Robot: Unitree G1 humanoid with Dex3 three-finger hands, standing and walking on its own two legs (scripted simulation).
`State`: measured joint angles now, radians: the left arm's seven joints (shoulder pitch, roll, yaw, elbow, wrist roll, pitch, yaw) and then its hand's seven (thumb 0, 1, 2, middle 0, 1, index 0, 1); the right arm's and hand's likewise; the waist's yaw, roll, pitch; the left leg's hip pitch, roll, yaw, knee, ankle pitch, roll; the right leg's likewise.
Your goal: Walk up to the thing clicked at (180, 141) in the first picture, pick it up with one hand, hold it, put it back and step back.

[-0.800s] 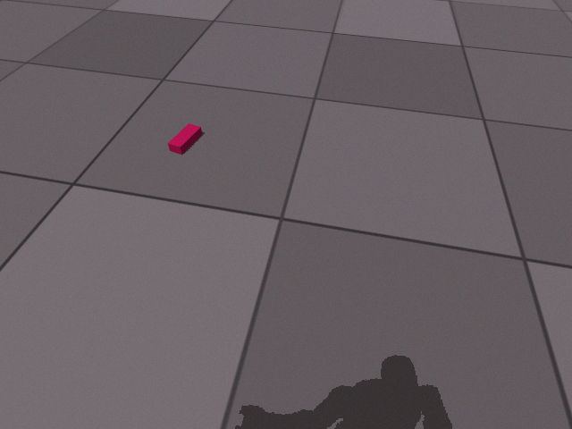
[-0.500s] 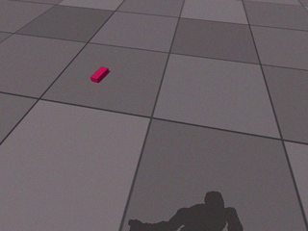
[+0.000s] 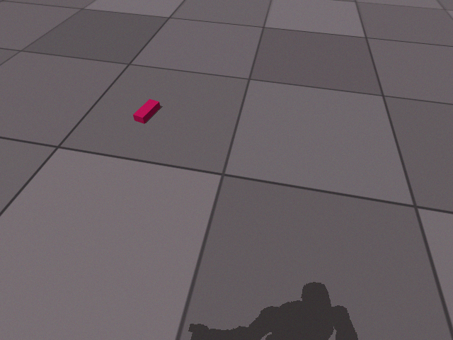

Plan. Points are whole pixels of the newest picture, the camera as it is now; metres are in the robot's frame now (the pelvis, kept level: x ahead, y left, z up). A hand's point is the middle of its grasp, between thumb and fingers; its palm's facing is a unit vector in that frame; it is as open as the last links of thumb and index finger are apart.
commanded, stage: stand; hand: left
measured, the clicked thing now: (147, 111) +1.70 +0.55 -0.76
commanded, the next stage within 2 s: walk up in 0.32 s
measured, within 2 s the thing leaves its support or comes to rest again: neither
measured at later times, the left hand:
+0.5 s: hand out of the picture +0.08 +0.30 -0.14, palm faces +0.18 -0.93 -0.33, open 7.4 cm
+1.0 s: hand (39, 311) +0.22 +0.39 -0.15, palm faces +0.37 -0.89 -0.27, open 7.4 cm
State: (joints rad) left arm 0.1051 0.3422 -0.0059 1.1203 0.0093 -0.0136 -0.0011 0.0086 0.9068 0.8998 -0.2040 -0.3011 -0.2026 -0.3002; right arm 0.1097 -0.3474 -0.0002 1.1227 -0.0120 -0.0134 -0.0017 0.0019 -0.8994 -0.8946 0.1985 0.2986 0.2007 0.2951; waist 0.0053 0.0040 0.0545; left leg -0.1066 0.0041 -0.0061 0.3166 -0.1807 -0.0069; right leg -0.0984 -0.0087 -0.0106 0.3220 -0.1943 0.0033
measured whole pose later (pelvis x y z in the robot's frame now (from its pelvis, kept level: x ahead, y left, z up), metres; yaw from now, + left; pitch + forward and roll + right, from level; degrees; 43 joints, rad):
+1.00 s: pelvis +0.23 +0.08 -0.01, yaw +26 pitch -1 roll +1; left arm 0.13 0.47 0.09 0.91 0.05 0.03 -0.15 0.01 0.91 0.90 -0.20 -0.30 -0.20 -0.30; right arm 0.41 -0.38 -0.03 0.91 -0.01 -0.11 0.02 0.00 -0.89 -0.89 0.20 0.30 0.21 0.30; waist 0.00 -0.11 0.02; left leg -0.07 0.00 -0.05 0.37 -0.29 0.00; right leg -0.59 -0.12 0.06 0.83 -0.15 0.05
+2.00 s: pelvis +0.83 +0.10 -0.05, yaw +51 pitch -2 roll +0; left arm 0.17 0.44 0.11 0.74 0.05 0.00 -0.11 0.01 0.91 0.90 -0.20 -0.30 -0.20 -0.30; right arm 0.37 -0.50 -0.07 0.91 -0.02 -0.06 -0.07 0.01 -0.89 -0.89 0.20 0.30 0.21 0.30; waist 0.00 -0.02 0.06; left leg -0.44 0.10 -0.10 1.13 -0.50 0.05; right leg -0.47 -0.09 -0.05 0.80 -0.30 0.03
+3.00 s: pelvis +1.26 +0.10 -0.04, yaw +61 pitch -1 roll +0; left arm 0.31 0.44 0.08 0.76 0.06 0.08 -0.07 0.01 0.90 0.90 -0.20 -0.30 -0.20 -0.30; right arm 0.34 -0.42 -0.04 0.91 -0.03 -0.13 -0.09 0.00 -0.89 -0.89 0.20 0.30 0.21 0.30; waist 0.06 -0.07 0.09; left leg -0.45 -0.01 0.13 0.73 -0.26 0.08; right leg -0.39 0.02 -0.06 0.91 -0.46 -0.05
